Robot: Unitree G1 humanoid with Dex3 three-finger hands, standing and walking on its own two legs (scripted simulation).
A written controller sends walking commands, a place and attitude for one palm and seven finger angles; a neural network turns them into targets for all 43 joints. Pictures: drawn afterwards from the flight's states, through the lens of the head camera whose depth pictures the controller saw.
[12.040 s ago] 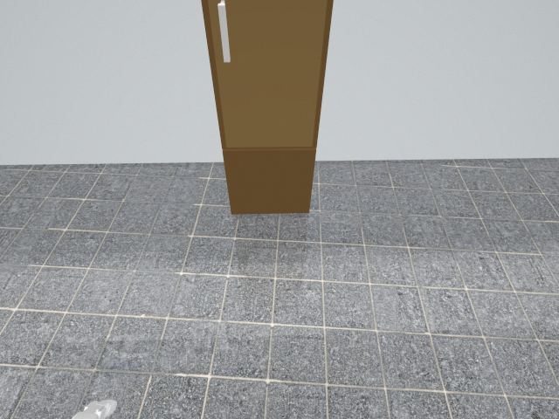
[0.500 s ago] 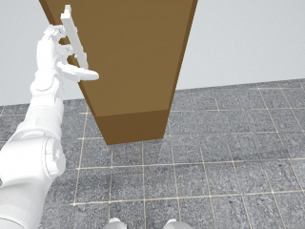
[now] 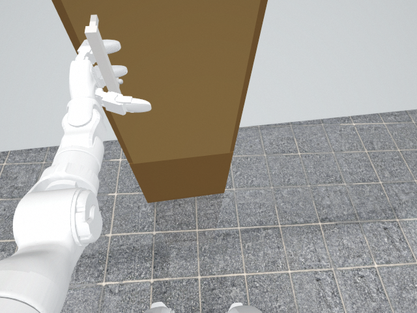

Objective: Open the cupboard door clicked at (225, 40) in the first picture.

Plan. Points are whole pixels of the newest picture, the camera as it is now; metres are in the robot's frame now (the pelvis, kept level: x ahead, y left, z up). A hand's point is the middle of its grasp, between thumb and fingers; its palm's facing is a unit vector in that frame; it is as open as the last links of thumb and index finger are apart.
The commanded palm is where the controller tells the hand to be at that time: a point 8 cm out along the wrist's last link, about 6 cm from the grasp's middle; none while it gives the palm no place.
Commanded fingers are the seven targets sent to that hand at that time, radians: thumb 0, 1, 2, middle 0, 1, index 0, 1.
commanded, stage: slide the fingers in behind the handle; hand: left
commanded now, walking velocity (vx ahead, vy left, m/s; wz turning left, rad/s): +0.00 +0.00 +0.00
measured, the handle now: (106, 61) +0.58 +0.15 +0.13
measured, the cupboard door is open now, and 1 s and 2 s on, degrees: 0 1 21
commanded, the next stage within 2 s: close the thumb around the handle in 0.24 s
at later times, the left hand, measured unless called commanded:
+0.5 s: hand (118, 81) +0.53 +0.12 +0.12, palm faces +0.04 -1.00 +0.01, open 13.3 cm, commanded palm +0.50 +0.17 +0.12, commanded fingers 0.00 0.00 0.52 -0.34 -1.25 -0.34 -1.25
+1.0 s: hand (118, 83) +0.52 +0.12 +0.13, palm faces +0.06 -1.00 -0.01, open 5.7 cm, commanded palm +0.49 +0.17 +0.12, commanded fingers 0.00 0.90 0.90 -0.40 -1.35 -0.40 -1.35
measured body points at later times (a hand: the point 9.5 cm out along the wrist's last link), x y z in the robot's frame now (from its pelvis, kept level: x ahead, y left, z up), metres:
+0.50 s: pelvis -0.01 +0.01 +0.00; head +0.09 +0.01 +0.44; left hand +0.52 +0.17 +0.12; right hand -0.03 -0.25 -0.12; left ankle +0.01 +0.11 -0.70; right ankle -0.04 -0.09 -0.70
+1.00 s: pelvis +0.00 +0.01 +0.00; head +0.08 +0.01 +0.44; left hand +0.51 +0.17 +0.13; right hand -0.01 -0.25 -0.12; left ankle +0.01 +0.11 -0.70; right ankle -0.04 -0.09 -0.70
